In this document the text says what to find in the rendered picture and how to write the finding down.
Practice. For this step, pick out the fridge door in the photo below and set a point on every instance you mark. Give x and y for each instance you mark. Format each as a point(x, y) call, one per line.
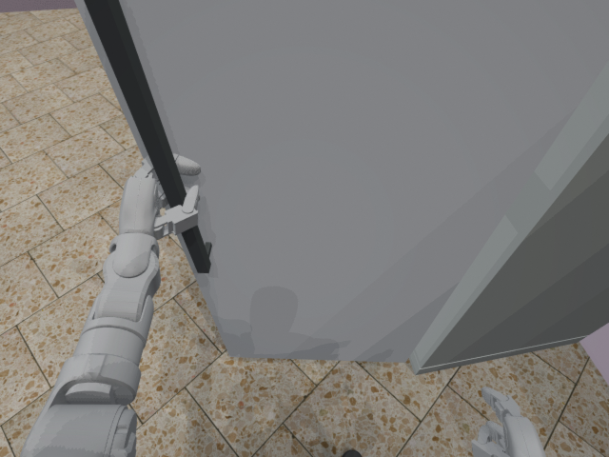
point(356, 155)

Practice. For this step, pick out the left robot upper arm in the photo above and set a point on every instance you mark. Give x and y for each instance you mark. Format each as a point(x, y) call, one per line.
point(85, 431)

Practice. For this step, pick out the handle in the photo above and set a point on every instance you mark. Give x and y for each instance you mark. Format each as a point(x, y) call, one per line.
point(112, 28)

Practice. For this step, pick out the robot left hand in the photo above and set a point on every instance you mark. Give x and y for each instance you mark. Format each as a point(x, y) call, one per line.
point(143, 197)

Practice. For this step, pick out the robot right hand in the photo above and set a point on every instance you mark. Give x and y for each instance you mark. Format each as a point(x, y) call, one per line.
point(517, 438)

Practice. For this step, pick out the robot left forearm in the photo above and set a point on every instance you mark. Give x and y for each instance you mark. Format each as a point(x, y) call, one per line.
point(104, 368)

